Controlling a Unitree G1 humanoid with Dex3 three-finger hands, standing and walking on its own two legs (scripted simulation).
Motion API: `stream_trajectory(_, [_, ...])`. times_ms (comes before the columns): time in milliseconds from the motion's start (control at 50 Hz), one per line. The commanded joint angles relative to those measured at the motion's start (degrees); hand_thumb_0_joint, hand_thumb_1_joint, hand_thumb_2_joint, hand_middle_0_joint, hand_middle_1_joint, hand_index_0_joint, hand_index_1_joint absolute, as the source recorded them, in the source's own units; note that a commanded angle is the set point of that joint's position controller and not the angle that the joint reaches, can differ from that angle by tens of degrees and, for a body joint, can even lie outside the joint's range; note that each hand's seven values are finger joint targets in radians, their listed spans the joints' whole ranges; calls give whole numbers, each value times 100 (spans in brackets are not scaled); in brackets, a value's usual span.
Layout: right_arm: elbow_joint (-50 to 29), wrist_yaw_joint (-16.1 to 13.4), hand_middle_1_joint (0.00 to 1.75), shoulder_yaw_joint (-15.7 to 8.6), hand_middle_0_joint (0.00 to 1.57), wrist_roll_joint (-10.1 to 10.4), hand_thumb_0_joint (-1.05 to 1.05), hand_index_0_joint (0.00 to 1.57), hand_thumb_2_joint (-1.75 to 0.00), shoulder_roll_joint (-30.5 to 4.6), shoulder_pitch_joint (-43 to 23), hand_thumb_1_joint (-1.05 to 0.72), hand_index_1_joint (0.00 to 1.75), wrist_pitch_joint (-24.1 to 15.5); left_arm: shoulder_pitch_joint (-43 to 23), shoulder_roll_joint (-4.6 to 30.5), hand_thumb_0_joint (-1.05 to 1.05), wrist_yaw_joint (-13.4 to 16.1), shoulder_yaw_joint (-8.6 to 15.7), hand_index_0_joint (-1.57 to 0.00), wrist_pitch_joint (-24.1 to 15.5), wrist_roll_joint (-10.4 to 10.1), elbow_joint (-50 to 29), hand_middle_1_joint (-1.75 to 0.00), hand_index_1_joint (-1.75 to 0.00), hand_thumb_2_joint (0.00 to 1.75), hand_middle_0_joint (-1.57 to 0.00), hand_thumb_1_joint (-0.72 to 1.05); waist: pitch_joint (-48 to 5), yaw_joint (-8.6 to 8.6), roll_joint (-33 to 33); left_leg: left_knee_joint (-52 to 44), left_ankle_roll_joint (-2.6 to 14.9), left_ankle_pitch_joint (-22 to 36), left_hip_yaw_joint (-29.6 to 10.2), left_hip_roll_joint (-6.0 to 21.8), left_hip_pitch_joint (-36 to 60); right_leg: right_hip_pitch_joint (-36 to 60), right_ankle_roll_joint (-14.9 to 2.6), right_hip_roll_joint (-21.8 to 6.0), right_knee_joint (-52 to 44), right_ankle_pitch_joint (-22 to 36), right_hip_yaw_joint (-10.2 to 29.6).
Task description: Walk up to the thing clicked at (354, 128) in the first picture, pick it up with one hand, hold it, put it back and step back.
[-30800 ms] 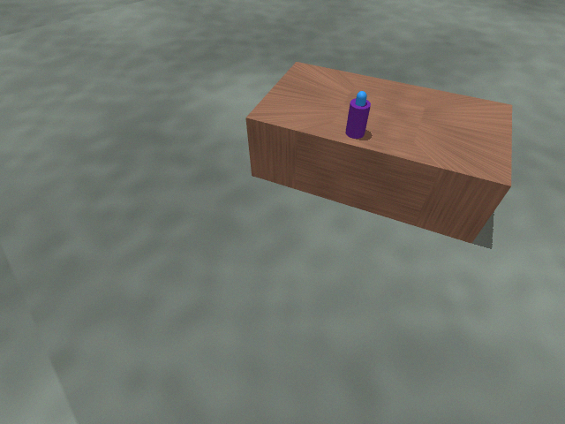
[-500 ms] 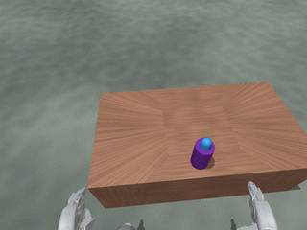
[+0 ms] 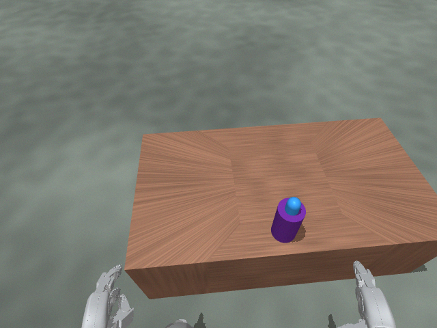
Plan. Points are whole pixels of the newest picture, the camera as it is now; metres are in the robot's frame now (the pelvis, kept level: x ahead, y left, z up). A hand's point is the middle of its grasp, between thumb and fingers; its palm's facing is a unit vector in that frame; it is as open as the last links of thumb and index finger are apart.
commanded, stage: home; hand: right
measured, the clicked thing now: (288, 217) +0.47 -0.19 -0.26
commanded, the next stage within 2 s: stand in 0.16 s
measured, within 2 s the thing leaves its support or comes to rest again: neither
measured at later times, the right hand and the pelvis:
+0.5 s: hand out of the picture +0.14 -0.23 -0.10, palm faces -0.03 +0.94 -0.34, open 14.7 cm; pelvis -0.01 -0.01 +0.01, yaw +0 degrees
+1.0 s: hand out of the picture +0.05 -0.24 -0.10, palm faces +0.01 +0.94 -0.35, open 7.5 cm; pelvis +0.00 +0.00 +0.05, yaw -1 degrees
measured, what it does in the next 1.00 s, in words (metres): rises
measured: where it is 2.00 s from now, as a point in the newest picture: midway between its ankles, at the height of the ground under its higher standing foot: outside the picture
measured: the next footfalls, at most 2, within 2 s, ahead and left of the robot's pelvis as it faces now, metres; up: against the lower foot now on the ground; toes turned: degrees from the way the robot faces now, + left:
none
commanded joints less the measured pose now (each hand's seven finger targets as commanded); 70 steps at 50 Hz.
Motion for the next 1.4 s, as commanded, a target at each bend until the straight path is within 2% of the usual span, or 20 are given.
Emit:
stream_trajectory(0, [-1052,-71,5,-327,5,-80,0,5,-5,-528,-136,55,5,-284,-346,670,0,121,268,-20,-321,-6,-887,-30,-30,90,-20,90,-655,50,176,-849,138,887,269,-193,940,-167,-258,224,-940,1347,-434])
stream_trajectory(60, [-1087,-76,5,-359,5,-94,0,5,-4,-528,-72,57,5,-273,-318,692,0,125,306,-20,-334,6,-877,-30,-30,90,-20,90,-804,3,165,-802,148,1015,289,-191,1009,-119,-244,231,-923,1523,-423])
stream_trajectory(120, [-1224,-89,5,-372,5,-87,0,5,-4,-617,-215,57,5,-277,-385,669,0,129,277,-20,-333,-5,-937,-30,-30,90,-20,90,-636,2,125,-878,146,775,273,-194,923,-213,-248,236,-965,1259,-439])
stream_trajectory(200, [-1129,-88,5,-327,5,-88,0,5,-4,-520,-106,57,5,-247,-315,691,0,133,291,-20,-346,-4,-911,-30,-30,90,-20,90,-658,54,104,-826,151,884,293,-200,886,-181,-242,224,-968,1375,-417])
stream_trajectory(240, [-1241,-91,5,-374,5,-87,0,5,-4,-574,-160,57,5,-265,-364,655,0,135,272,-20,-346,-4,-948,-30,-30,90,-20,90,-640,15,85,-884,149,780,263,-184,936,-198,-249,241,-964,1241,-452])
stream_trajectory(260, [-953,-81,13,-318,13,-81,0,13,-12,-481,-8,49,13,-228,-343,657,0,127,257,-20,-355,-17,-879,-30,-30,90,-20,90,-552,15,126,-852,145,776,305,-206,871,-254,-238,227,-1016,1264,-425])
stream_trajectory(280, [-1259,-98,21,-401,20,-88,0,20,-20,-620,-168,41,21,-263,-355,688,0,120,289,-20,-353,1,-907,-30,-30,90,-20,90,-629,-23,6,-834,164,767,312,-197,919,-230,-221,218,-1026,1275,-404])
stream_trajectory(300, [752,223,29,-621,20,-719,0,20,-28,-1504,-1166,33,29,-1034,-643,1560,0,-222,432,-20,25,738,404,-30,-30,90,-20,90,94,-190,551,-928,538,612,-268,104,1689,19,-555,-33,-1352,1581,27])
stream_trajectory(320, [1637,393,30,-654,20,-669,0,20,-36,-1443,-962,25,30,-1370,-472,1585,0,-363,535,-20,133,748,486,-30,-30,90,-20,90,-212,-165,431,-934,694,663,-449,231,1769,310,-648,-15,-1372,1515,-24])
stream_trajectory(340, [1866,479,30,-639,20,-674,0,20,-44,-1477,-1050,17,30,-1548,-503,1572,0,-449,548,-20,173,728,487,-30,-30,90,-20,90,-172,-114,412,-964,771,744,-535,277,1777,240,-723,-32,-1361,1468,20])
stream_trajectory(420, [2682,724,30,-567,20,-428,0,20,-76,-1488,-1132,-15,30,-1828,-520,1619,0,-719,547,-20,323,399,749,-30,-30,90,-20,90,0,-42,229,-1098,631,1097,-449,257,1661,764,-704,-2,-1612,1498,54])
stream_trajectory(460, [3024,740,30,-592,20,-338,0,20,-90,-1476,-1273,-31,30,-1844,-496,1668,0,-785,566,-20,384,346,887,-30,-30,90,-20,90,74,-101,120,-1178,536,907,-389,206,1677,751,-684,-26,-1870,1321,234])
stream_trajectory(500, [3376,735,30,-582,20,-352,0,20,-90,-1455,-1368,-47,30,-1890,-610,1633,0,-817,560,-20,435,326,1051,-30,-30,90,-20,90,142,-154,-36,-1246,511,840,-356,191,1960,610,-686,-71,-2043,1215,347])
stream_trajectory(620, [4267,686,30,-571,20,-348,0,20,-90,-1545,-1397,-90,30,-1949,-593,1742,0,-784,595,-20,464,286,1441,-30,-30,90,-20,90,225,-143,-174,-1483,479,1698,-327,236,2240,1170,-648,-207,-2345,2150,469])
stream_trajectory(680, [4644,663,30,-567,20,-312,0,20,-90,-1618,-1440,-90,30,-1938,-475,1763,0,-773,590,-20,518,263,1685,-30,-30,90,-20,90,335,-112,-45,-1732,464,1712,-380,293,2438,1271,-610,-180,-2591,2024,387])
stream_trajectory(940, [5875,625,30,-412,20,-251,0,20,-90,-1747,-1567,-90,30,-1928,-471,1773,0,-767,482,-20,652,157,2627,-30,-30,90,-20,90,633,-78,345,-2896,343,1921,-501,503,2832,2171,-453,-188,-3300,2277,173])
stream_trajectory(1140, [6275,668,30,-380,20,-205,0,20,-90,-1782,-1869,-90,30,-1883,-693,1802,0,-819,403,-20,646,166,3049,-30,-30,90,-20,90,897,-115,331,-3422,283,995,-547,511,2916,2185,-409,-242,-3825,1776,148])
stream_trajectory(1280, [6432,701,30,-386,20,-195,0,20,-90,-1856,-1927,-90,30,-1855,-751,1833,0,-827,384,-20,612,149,3231,-30,-30,90,-20,90,823,-133,276,-3492,297,978,-540,510,3024,2269,-372,-299,-3974,1829,160])
stream_trajectory(1340, [6445,713,30,-371,20,-177,0,20,-90,-1840,-2018,-90,30,-1867,-719,1820,0,-822,358,-20,600,161,3281,-30,-30,90,-20,90,708,-109,172,-3431,296,1354,-506,522,3146,2334,-351,-340,-3995,1997,140])
stream_trajectory(1380, [6504,714,30,-357,20,-183,0,20,-90,-1834,-1970,-90,30,-1854,-778,1856,0,-820,365,-20,605,148,3302,-30,-30,90,-20,90,793,-137,204,-3476,291,1203,-497,500,3096,2306,-353,-340,-4001,1945,144])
